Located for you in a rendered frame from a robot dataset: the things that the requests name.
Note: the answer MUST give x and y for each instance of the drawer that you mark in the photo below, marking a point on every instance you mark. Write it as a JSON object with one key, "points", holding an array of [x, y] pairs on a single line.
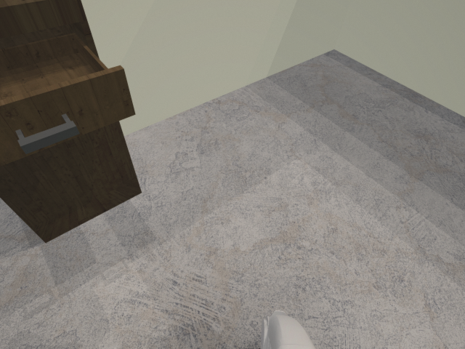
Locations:
{"points": [[42, 80]]}

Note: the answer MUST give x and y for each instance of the right robot thigh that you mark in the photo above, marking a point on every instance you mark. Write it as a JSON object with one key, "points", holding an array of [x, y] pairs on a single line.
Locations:
{"points": [[284, 332]]}

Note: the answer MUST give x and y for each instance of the handle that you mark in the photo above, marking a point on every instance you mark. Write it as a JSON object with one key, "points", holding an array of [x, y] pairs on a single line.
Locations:
{"points": [[47, 137]]}

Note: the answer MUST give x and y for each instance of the cabinet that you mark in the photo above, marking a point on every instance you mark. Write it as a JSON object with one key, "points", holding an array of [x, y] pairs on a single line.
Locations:
{"points": [[57, 189]]}

